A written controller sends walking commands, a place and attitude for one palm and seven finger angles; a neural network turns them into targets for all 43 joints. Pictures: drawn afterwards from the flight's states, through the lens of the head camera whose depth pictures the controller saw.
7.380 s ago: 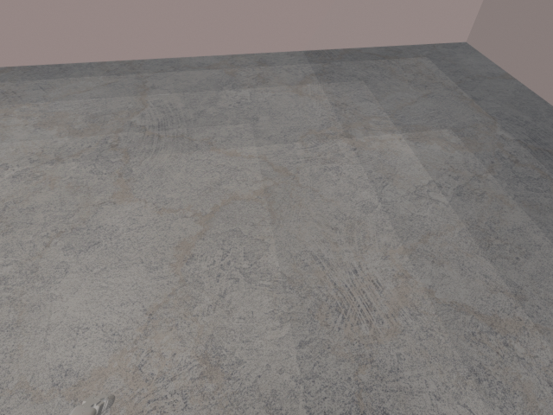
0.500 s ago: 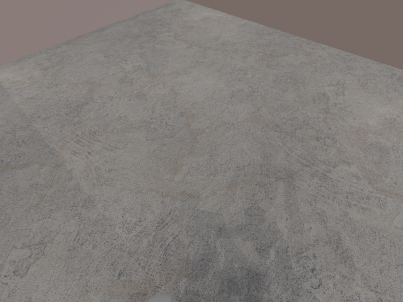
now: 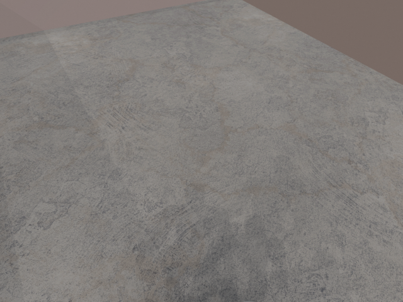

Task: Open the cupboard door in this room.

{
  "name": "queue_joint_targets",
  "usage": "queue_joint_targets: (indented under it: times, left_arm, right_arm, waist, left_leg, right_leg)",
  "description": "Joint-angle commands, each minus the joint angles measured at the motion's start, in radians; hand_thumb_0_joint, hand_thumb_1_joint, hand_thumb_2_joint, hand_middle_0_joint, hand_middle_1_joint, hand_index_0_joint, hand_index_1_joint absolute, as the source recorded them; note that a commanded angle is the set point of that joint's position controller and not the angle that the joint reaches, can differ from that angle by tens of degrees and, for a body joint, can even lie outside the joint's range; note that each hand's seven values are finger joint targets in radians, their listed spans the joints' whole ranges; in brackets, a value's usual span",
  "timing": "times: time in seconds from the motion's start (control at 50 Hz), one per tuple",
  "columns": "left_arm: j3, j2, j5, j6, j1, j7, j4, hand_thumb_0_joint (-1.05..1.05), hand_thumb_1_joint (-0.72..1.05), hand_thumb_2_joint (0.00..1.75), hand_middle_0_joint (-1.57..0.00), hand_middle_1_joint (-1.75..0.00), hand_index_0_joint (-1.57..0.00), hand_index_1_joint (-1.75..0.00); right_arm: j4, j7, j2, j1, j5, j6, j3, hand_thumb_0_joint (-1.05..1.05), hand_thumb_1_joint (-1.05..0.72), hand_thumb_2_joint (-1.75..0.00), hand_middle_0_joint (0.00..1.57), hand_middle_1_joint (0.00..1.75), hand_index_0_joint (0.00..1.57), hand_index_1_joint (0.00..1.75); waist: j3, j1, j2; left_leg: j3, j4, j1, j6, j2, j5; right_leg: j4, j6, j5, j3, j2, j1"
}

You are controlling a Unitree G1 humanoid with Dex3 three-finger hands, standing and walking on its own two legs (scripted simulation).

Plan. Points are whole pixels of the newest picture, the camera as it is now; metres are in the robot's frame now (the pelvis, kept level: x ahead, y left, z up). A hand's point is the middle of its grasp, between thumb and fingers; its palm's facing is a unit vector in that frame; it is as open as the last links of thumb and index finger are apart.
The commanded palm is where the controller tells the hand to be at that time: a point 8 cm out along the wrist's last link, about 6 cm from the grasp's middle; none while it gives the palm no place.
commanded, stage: turn or walk to find it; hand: left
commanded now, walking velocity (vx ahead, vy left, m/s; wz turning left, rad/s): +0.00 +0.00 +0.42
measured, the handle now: out of the picture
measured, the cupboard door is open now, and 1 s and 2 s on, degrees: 0 0 0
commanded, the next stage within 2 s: none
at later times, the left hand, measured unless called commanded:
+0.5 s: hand out of the picture -0.02 +0.14 -0.15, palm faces +0.28 -0.92 -0.26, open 7.3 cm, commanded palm none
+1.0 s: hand out of the picture -0.11 +0.20 -0.17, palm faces +0.47 -0.85 -0.24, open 7.4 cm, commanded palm none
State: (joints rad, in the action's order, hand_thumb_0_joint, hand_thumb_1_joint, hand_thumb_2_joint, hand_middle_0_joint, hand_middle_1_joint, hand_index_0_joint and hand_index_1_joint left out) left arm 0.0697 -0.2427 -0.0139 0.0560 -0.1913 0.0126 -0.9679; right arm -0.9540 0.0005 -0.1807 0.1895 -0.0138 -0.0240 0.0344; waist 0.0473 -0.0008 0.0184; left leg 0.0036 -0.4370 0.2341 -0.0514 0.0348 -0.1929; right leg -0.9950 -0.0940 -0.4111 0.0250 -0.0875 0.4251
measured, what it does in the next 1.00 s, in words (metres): steps on the spot, turning left: right foot, then left foot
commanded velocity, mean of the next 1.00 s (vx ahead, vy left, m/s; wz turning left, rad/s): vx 0.00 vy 0.00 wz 0.42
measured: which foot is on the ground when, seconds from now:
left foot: down 0.00-0.20, up 0.22-0.68, down 0.70-1.00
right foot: up 0.00-0.16, down 0.18-0.70, up 0.72-1.00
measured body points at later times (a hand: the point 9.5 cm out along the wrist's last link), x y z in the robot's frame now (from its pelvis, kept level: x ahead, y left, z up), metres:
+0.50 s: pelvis -0.04 -0.06 +0.00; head -0.02 -0.08 +0.45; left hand -0.03 +0.19 -0.13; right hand +0.03 -0.31 -0.17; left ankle -0.11 +0.10 -0.66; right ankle -0.02 -0.14 -0.74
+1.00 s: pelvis -0.08 -0.02 +0.00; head -0.07 +0.00 +0.45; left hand -0.14 +0.25 -0.15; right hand +0.10 -0.20 -0.14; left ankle -0.11 +0.08 -0.74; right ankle -0.03 -0.16 -0.68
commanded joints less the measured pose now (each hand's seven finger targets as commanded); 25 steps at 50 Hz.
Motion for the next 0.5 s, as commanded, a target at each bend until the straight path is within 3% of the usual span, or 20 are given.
queue_joint_targets:
  times: [0.0,0.04,0.1,0.12,0.14,0.16,0.18,0.2,0.22,0.24,0.28,0.32,0.4,0.48]
  left_arm:
    - [0.003,-0.051,0.002,-0.023,0.052,0.008,0.102,0.00,0.90,0.90,-0.20,-0.30,-0.20,-0.30]
    - [0.001,-0.043,0.006,-0.026,0.046,0.010,0.104,0.00,0.90,0.90,-0.20,-0.30,-0.20,-0.30]
    - [0.003,-0.049,0.010,-0.033,-0.014,0.013,0.092,0.00,0.90,0.90,-0.20,-0.30,-0.20,-0.30]
    - [0.006,-0.051,0.011,-0.038,-0.052,0.014,0.084,0.00,0.90,0.90,-0.20,-0.30,-0.20,-0.30]
    - [0.013,-0.077,0.007,-0.045,-0.090,0.018,0.075,0.00,0.90,0.90,-0.20,-0.30,-0.20,-0.30]
    - [0.029,-0.156,-0.010,-0.054,-0.116,0.026,0.077,0.00,0.90,0.90,-0.20,-0.30,-0.20,-0.30]
    - [0.034,-0.212,-0.013,-0.052,-0.097,0.027,0.094,0.00,0.90,0.90,-0.20,-0.30,-0.20,-0.30]
    - [0.028,-0.194,-0.004,-0.045,-0.050,0.030,0.116,0.00,0.90,0.90,-0.20,-0.30,-0.20,-0.30]
    - [0.029,-0.151,-0.003,-0.054,0.023,0.033,0.130,0.00,0.90,0.90,-0.20,-0.30,-0.20,-0.30]
    - [0.020,-0.128,0.000,-0.054,0.059,0.028,0.138,0.00,0.90,0.90,-0.20,-0.30,-0.20,-0.30]
    - [0.004,-0.089,0.002,-0.062,0.082,0.023,0.140,0.00,0.90,0.90,-0.20,-0.30,-0.20,-0.30]
    - [0.003,-0.082,0.000,-0.070,0.044,0.023,0.126,0.00,0.90,0.90,-0.20,-0.30,-0.20,-0.30]
    - [0.006,-0.088,-0.004,-0.071,-0.044,0.026,0.089,0.00,0.90,0.90,-0.20,-0.30,-0.20,-0.30]
    - [0.018,-0.122,-0.014,-0.068,-0.099,0.026,0.064,0.00,0.90,0.90,-0.20,-0.30,-0.20,-0.30]
  right_arm:
    - [0.039,0.017,-0.210,0.072,-0.011,0.011,0.064,0.00,-0.90,-0.90,0.20,0.30,0.20,0.30]
    - [0.044,0.016,-0.213,0.065,-0.014,0.006,0.066,0.00,-0.90,-0.90,0.20,0.30,0.20,0.30]
    - [0.053,0.011,-0.210,0.039,-0.012,0.002,0.071,0.00,-0.90,-0.90,0.20,0.30,0.20,0.30]
    - [0.058,0.010,-0.205,0.026,-0.009,0.001,0.071,0.00,-0.90,-0.90,0.20,0.30,0.20,0.30]
    - [0.064,0.007,-0.178,0.021,-0.003,0.000,0.070,0.00,-0.90,-0.90,0.20,0.30,0.20,0.30]
    - [0.079,0.001,-0.117,0.032,0.006,-0.001,0.061,0.00,-0.90,-0.90,0.20,0.30,0.20,0.30]
    - [0.101,0.003,-0.113,0.007,-0.001,-0.004,0.063,0.00,-0.90,-0.90,0.20,0.30,0.20,0.30]
    - [0.095,-0.001,-0.153,0.003,-0.009,-0.017,0.078,0.00,-0.90,-0.90,0.20,0.30,0.20,0.30]
    - [0.067,-0.005,-0.154,0.033,-0.015,-0.031,0.079,0.00,-0.90,-0.90,0.20,0.30,0.20,0.30]
    - [0.039,-0.009,-0.148,0.054,-0.015,-0.038,0.082,0.00,-0.90,-0.90,0.20,0.30,0.20,0.30]
    - [0.009,-0.015,-0.126,0.111,-0.015,-0.043,0.078,0.00,-0.90,-0.90,0.20,0.30,0.20,0.30]
    - [-0.001,-0.018,-0.117,0.122,-0.013,-0.042,0.074,0.00,-0.90,-0.90,0.20,0.30,0.20,0.30]
    - [0.011,-0.015,-0.123,0.056,-0.012,-0.041,0.069,0.00,-0.90,-0.90,0.20,0.30,0.20,0.30]
    - [0.027,-0.011,-0.108,-0.004,-0.007,-0.034,0.054,0.00,-0.90,-0.90,0.20,0.30,0.20,0.30]
  waist:
    - [-0.065,0.045,-0.169]
    - [-0.073,0.040,-0.175]
    - [-0.085,0.008,-0.170]
    - [-0.105,-0.015,-0.154]
    - [-0.114,-0.034,-0.090]
    - [-0.120,-0.048,0.145]
    - [-0.064,-0.056,0.290]
    - [-0.037,-0.038,0.176]
    - [0.003,-0.001,0.214]
    - [0.035,0.019,0.151]
    - [0.045,0.045,0.113]
    - [0.017,0.036,0.121]
    - [0.002,-0.010,0.127]
    - [-0.030,-0.037,0.144]
  left_leg:
    - [0.310,0.112,-0.118,-0.129,-0.275,0.294]
    - [0.339,0.105,-0.074,-0.126,-0.267,0.290]
    - [0.350,0.072,0.010,-0.102,-0.227,0.261]
    - [0.335,0.042,0.059,-0.078,-0.203,0.215]
    - [0.299,-0.014,0.165,-0.031,-0.154,0.094]
    - [0.171,-0.198,0.348,0.039,-0.035,-0.134]
    - [0.060,-0.435,0.399,0.081,0.046,-0.361]
    - [0.097,-0.593,0.340,0.076,0.002,-0.348]
    - [0.121,-0.666,0.340,0.073,-0.024,-0.293]
    - [0.097,-0.740,0.327,0.081,-0.026,-0.234]
    - [0.063,-0.808,0.324,0.100,-0.036,-0.140]
    - [0.050,-0.803,0.332,0.115,-0.043,-0.107]
    - [0.036,-0.725,0.346,0.133,-0.070,-0.138]
    - [-0.003,-0.539,0.296,0.135,-0.085,-0.243]
  right_leg:
    - [0.121,0.011,-0.050,-0.007,0.016,0.044]
    - [0.194,0.021,-0.048,-0.003,0.033,-0.022]
    - [0.369,0.035,0.044,0.011,0.060,-0.158]
    - [0.487,0.038,0.128,0.016,0.057,-0.248]
    - [0.616,0.047,0.196,-0.015,0.014,-0.380]
    - [0.725,0.116,0.104,-0.230,-0.197,-0.499]
    - [0.774,0.217,0.154,-0.401,-0.388,-0.373]
    - [0.785,0.255,0.120,-0.341,-0.400,-0.218]
    - [0.807,0.232,0.038,-0.286,-0.331,-0.156]
    - [0.801,0.202,0.035,-0.224,-0.276,-0.121]
    - [0.763,0.173,0.146,-0.083,-0.207,-0.132]
    - [0.740,0.168,0.231,-0.035,-0.187,-0.199]
    - [0.726,0.198,0.269,-0.043,-0.229,-0.287]
    - [0.672,0.233,0.439,-0.028,-0.269,-0.355]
